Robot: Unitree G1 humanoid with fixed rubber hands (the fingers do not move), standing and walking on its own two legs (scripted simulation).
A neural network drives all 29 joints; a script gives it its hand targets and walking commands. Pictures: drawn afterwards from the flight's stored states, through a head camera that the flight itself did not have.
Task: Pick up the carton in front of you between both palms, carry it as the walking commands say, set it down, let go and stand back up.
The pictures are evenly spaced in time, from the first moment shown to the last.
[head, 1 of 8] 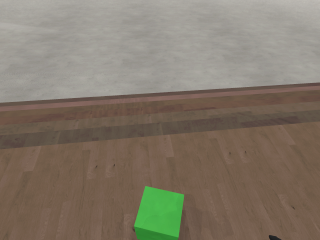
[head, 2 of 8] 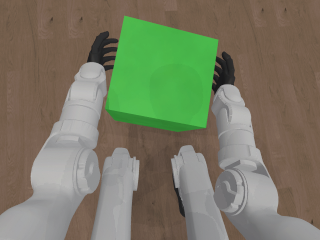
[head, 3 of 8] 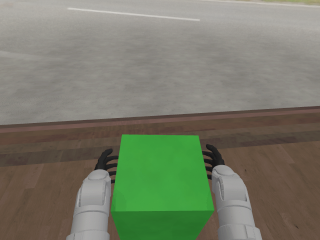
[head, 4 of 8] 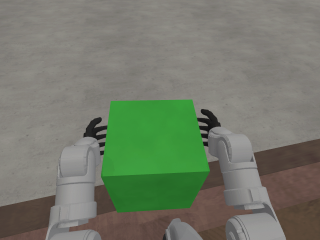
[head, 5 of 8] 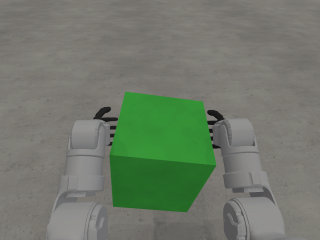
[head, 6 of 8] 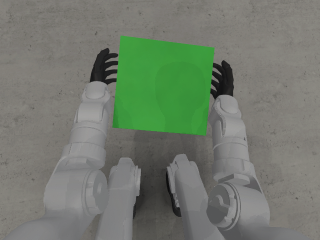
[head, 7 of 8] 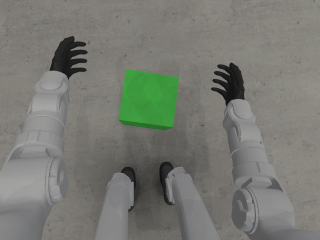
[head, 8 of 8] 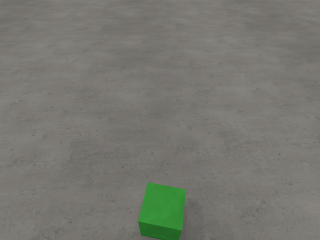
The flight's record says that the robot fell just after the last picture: no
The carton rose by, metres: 0.67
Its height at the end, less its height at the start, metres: -1.09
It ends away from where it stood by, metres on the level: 3.19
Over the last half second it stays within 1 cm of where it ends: yes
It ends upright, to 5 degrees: yes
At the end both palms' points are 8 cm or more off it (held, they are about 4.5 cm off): yes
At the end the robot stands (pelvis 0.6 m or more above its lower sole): yes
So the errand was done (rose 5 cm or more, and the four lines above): yes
